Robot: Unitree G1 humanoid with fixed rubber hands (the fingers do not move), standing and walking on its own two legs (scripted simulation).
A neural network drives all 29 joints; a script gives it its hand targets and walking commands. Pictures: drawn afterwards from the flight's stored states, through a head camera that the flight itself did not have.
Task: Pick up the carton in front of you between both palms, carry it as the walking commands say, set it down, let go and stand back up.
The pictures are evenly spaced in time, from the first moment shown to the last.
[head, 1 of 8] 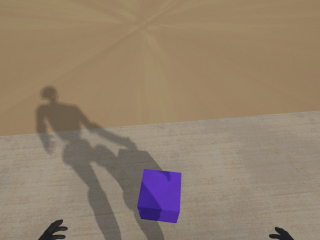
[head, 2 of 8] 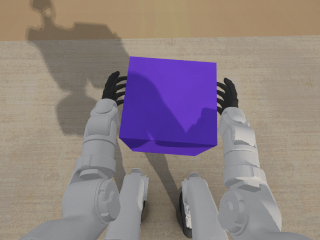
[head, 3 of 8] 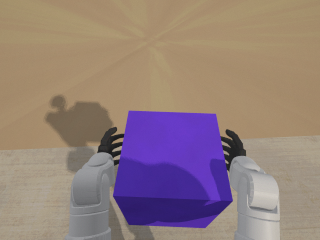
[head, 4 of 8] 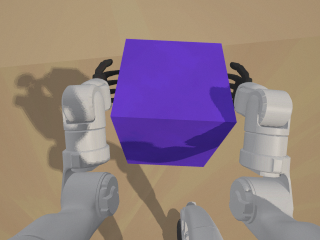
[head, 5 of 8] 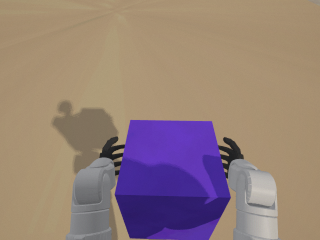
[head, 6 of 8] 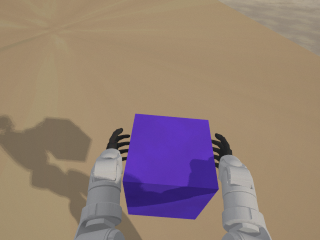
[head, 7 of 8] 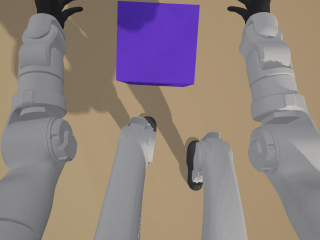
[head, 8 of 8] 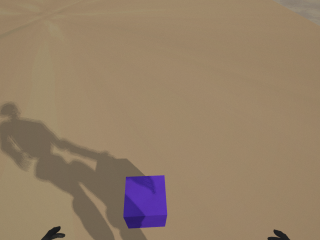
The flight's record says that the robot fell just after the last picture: no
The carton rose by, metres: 1.04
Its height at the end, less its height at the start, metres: +0.30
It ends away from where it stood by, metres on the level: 5.76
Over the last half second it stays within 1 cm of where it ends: yes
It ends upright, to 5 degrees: yes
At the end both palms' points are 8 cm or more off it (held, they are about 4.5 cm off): yes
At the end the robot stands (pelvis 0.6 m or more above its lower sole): yes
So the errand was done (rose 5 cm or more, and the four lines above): yes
